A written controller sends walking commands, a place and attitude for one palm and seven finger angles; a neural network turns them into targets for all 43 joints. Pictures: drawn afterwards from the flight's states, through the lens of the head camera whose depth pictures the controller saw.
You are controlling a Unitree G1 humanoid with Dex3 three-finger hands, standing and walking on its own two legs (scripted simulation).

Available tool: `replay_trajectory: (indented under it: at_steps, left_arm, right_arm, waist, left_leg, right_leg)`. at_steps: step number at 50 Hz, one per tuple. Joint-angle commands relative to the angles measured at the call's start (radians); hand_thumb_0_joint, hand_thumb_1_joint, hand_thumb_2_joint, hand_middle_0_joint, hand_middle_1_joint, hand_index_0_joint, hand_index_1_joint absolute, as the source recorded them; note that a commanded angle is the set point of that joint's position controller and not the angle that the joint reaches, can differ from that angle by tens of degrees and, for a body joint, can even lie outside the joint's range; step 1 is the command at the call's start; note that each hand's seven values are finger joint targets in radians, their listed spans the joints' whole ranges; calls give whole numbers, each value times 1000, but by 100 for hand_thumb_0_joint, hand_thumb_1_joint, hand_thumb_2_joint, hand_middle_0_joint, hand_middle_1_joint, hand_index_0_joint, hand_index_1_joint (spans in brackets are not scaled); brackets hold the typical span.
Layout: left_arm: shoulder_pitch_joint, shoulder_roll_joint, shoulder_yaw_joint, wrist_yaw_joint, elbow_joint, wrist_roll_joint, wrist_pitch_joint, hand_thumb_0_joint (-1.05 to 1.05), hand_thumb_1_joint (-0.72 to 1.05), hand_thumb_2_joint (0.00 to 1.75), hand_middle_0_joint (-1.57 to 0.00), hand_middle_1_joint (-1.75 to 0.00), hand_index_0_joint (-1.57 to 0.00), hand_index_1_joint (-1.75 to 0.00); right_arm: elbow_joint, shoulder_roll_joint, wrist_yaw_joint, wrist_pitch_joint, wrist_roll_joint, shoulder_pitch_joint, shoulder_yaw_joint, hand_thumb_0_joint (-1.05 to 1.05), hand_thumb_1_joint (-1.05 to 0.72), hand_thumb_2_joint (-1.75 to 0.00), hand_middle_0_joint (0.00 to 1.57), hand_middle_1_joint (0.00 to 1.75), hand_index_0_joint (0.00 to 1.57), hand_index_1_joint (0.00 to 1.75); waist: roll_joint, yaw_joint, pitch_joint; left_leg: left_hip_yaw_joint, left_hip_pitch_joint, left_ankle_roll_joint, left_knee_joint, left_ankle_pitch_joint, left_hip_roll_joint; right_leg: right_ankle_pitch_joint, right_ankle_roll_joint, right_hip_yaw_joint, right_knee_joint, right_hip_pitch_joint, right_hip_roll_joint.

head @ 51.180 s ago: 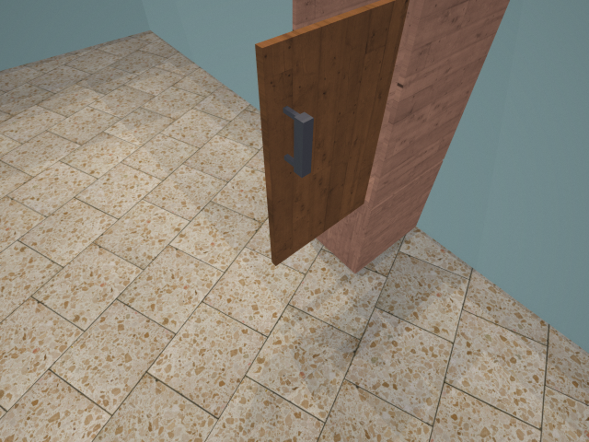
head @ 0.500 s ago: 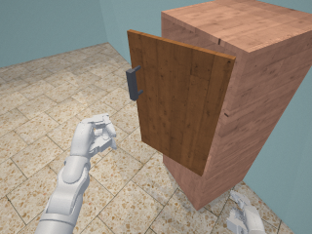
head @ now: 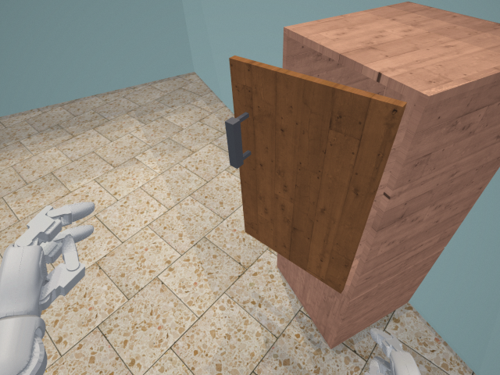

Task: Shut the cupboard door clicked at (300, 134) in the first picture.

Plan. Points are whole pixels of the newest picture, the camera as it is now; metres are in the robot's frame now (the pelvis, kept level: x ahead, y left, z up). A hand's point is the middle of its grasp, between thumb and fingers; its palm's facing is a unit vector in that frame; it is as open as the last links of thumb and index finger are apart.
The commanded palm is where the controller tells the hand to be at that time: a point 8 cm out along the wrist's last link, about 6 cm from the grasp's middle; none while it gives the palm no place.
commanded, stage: draw the hand back to the body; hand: left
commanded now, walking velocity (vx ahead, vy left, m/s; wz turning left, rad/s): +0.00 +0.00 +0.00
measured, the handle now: (240, 139) +0.61 +0.10 +0.06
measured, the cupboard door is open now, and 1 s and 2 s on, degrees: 24 24 24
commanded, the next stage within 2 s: step back with the hand held close in 0.44 s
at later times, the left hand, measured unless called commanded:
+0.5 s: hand (53, 274) +0.18 +0.27 +0.16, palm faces +0.45 -0.80 -0.40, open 7.4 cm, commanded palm +0.14 +0.30 +0.17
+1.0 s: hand (40, 282) +0.18 +0.28 +0.15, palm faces +0.37 -0.78 -0.50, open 7.4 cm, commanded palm +0.12 +0.32 +0.17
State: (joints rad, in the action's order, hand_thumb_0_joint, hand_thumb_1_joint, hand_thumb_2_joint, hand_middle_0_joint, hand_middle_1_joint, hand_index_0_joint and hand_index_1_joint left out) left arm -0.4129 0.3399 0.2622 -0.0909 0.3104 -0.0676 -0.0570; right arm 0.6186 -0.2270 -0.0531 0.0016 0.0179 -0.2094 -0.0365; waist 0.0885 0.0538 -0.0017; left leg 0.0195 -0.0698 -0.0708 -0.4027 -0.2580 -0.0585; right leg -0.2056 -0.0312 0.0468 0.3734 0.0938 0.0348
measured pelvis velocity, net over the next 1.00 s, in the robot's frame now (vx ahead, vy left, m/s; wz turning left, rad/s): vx -0.03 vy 0.02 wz -0.03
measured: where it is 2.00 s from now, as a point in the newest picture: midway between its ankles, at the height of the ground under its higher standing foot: outside the picture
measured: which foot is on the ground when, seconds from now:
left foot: down 0.00-1.00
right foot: down 0.00-1.00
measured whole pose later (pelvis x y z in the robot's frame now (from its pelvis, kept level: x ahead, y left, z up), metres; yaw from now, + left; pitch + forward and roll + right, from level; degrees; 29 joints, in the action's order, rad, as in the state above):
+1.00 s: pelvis -0.03 +0.02 -0.02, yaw -2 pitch +1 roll -1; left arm -0.55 0.44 0.42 -0.13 0.45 -0.05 -0.16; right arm 0.55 -0.25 -0.08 -0.03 0.02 -0.20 0.02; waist 0.02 0.00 0.02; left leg 0.07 -0.31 -0.11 -0.58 -0.29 -0.07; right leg -0.23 0.00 0.01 0.57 0.35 0.01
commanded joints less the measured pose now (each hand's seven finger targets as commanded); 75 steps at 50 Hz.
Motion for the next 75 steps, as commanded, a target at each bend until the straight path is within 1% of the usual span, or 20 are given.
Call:
replay_trajectory:
  at_steps: [1, 3, 7, 11, 15, 28, 29, 30, 34, 39, 42, 48, 56, 59, 61, 62, 66, 70, 72, 75]
  left_arm:
    - [40, 230, 203, -28, 265, -8, -81, 0, 90, 90, -25, -36, -25, -36]
    - [9, 239, 235, -31, 285, -12, -91, 0, 90, 90, -20, -30, -20, -30]
    - [64, 160, 140, -27, 244, -3, -91, 0, 90, 90, -20, -30, -20, -30]
    - [67, 198, 175, -37, 242, 2, -98, 0, 90, 90, -20, -30, -20, -30]
    - [70, 207, 187, -41, 294, 4, -104, 0, 90, 90, -20, -30, -20, -30]
    - [52, 195, 190, -30, 272, -3, -92, 0, 90, 90, -20, -30, -20, -30]
    - [141, 323, 319, -40, 321, -2, -132, 0, 90, 90, -20, -30, -20, -30]
    - [34, 247, 264, -36, 249, -7, -140, 0, 90, 90, -20, -30, -20, -30]
    - [-35, 218, 228, -40, 249, -2, -164, 0, 90, 90, -20, -30, -20, -30]
    - [-76, 261, 268, -55, 298, -4, -166, 0, 90, 90, -20, -30, -20, -30]
    - [-101, 276, 286, -60, 318, -3, -160, 0, 90, 90, -20, -30, -20, -30]
    - [-112, 286, 309, -66, 357, 9, -170, 0, 90, 90, -20, -30, -20, -30]
    - [-27, 281, 330, -69, 342, 45, -197, 0, 90, 90, -20, -30, -20, -30]
    - [10, 250, 301, -67, 339, 55, -207, 0, 90, 90, -20, -30, -20, -30]
    - [38, 282, 332, -71, 339, 70, -214, 0, 90, 90, -20, -30, -20, -30]
    - [40, 249, 301, -67, 349, 68, -219, 0, 90, 90, -20, -30, -20, -30]
    - [40, 277, 333, -74, 344, 79, -227, 0, 90, 90, -20, -30, -20, -30]
    - [15, 275, 318, -85, 396, 68, -245, 0, 90, 90, -20, -30, -20, -30]
    - [-27, 291, 337, -91, 411, 61, -258, 0, 90, 90, -20, -30, -20, -30]
    - [-57, 291, 366, -94, 428, 62, -275, 0, 90, 90, -20, -30, -20, -30]
  right_arm:
    - [-168, -109, -10, 84, 4, 156, 53, 0, -90, -90, 20, 30, 20, 30]
    - [-167, -106, -11, 94, 5, 147, 57, 0, -90, -90, 20, 30, 20, 30]
    - [-152, -120, -10, 110, 6, 140, 63, 0, -90, -90, 20, 30, 20, 30]
    - [-144, -125, -18, 122, 1, 137, 66, 0, -90, -90, 20, 30, 20, 30]
    - [-149, -111, -18, 129, 0, 143, 59, 0, -90, -90, 20, 30, 20, 30]
    - [-157, -108, -11, 116, -1, 146, 58, 0, -90, -90, 20, 30, 20, 30]
    - [-194, -150, -14, 99, 7, 136, 72, 0, -90, -90, 20, 30, 20, 30]
    - [-176, -130, -19, 88, 2, 121, 72, 0, -90, -90, 20, 30, 20, 30]
    - [-176, -136, -15, 62, 0, 108, 82, 0, -90, -90, 20, 30, 20, 30]
    - [-199, -144, -27, 31, 9, 109, 96, 0, -90, -90, 20, 30, 20, 30]
    - [-217, -141, -35, 15, 10, 114, 94, 0, -90, -90, 20, 30, 20, 30]
    - [-238, -154, -41, 12, 2, 105, 99, 0, -90, -90, 20, 30, 20, 30]
    - [-235, -172, -40, 42, -9, 85, 102, 0, -90, -90, 20, 30, 20, 30]
    - [-237, -168, -38, 52, -10, 73, 97, 0, -90, -90, 20, 30, 20, 30]
    - [-236, -174, -37, 60, -12, 81, 101, 0, -90, -90, 20, 30, 20, 30]
    - [-236, -163, -36, 63, -11, 73, 97, 0, -90, -90, 20, 30, 20, 30]
    - [-232, -166, -29, 69, -12, 62, 100, 0, -90, -90, 20, 30, 20, 30]
    - [-221, -143, -14, 74, -15, 55, 92, 0, -90, -90, 20, 30, 20, 30]
    - [-212, -133, -11, 74, -14, 58, 89, 0, -90, -90, 20, 30, 20, 30]
    - [-214, -155, -19, 87, -11, 63, 95, 0, -90, -90, 20, 30, 20, 30]
  waist:
    - [-9, 10, 71]
    - [-10, 11, 72]
    - [-36, -15, -3]
    - [-51, -2, 42]
    - [8, 5, 76]
    - [-6, 3, 31]
    - [2, -31, 11]
    - [-61, -35, 34]
    - [-70, -48, 113]
    - [-75, -50, 188]
    - [-55, -47, 193]
    - [-10, -44, 166]
    - [10, -49, 72]
    - [3, -58, 45]
    - [5, -54, 38]
    - [-9, -59, 44]
    - [-62, -59, 49]
    - [-114, -71, 49]
    - [-111, -71, 90]
    - [25, -68, 128]
  left_leg:
    - [-64, -82, 69, 66, 255, 81]
    - [-64, -82, 74, 66, 253, 84]
    - [-72, -86, 67, 78, 177, 89]
    - [-68, -89, 59, 75, 158, 80]
    - [-69, -81, 68, 72, 192, 78]
    - [-64, -97, 70, 85, 164, 86]
    - [-98, -208, 27, 56, 44, 113]
    - [-99, -186, 23, 16, 46, 102]
    - [-98, -168, 34, -64, 126, 109]
    - [-110, -196, 46, -86, 333, 142]
    - [-131, -232, 45, -71, 383, 166]
    - [-180, -395, 13, -4, 232, 208]
    - [-250, -723, -45, 119, -315, 253]
    - [-260, -798, -58, 134, -438, 263]
    - [-273, -842, -68, 133, -501, 265]
    - [-264, -839, -65, 118, -491, 258]
    - [-215, -860, -57, 6, -533, 199]
    - [-178, -681, -17, -150, -408, 135]
    - [-185, -615, -9, -136, -333, 141]
    - [-242, -741, -48, 24, -429, 220]
  right_leg:
    - [132, 3, -32, -34, -55, -36]
    - [127, 4, -28, -27, -50, -37]
    - [58, 7, -31, -38, 23, -39]
    - [52, 3, -33, -36, -6, -40]
    - [81, 0, -34, -25, -36, -38]
    - [61, 1, -37, -39, -24, -35]
    - [89, -4, -147, -47, 7, -83]
    - [93, -16, -169, -57, 41, -125]
    - [163, -41, -204, -13, 83, -184]
    - [368, -30, -173, 122, 44, -170]
    - [360, -12, -156, 175, 41, -146]
    - [236, 14, -144, 247, -6, -89]
    - [95, 34, -128, 359, -115, -40]
    - [68, 37, -127, 396, -129, -37]
    - [50, 38, -136, 407, -150, -28]
    - [63, 35, -137, 407, -148, -34]
    - [-24, 5, -236, 332, -116, -87]
    - [-138, -52, -358, 169, 122, -191]
    - [-98, -52, -325, 176, 143, -190]
    - [-25, 0, -196, 352, -12, -77]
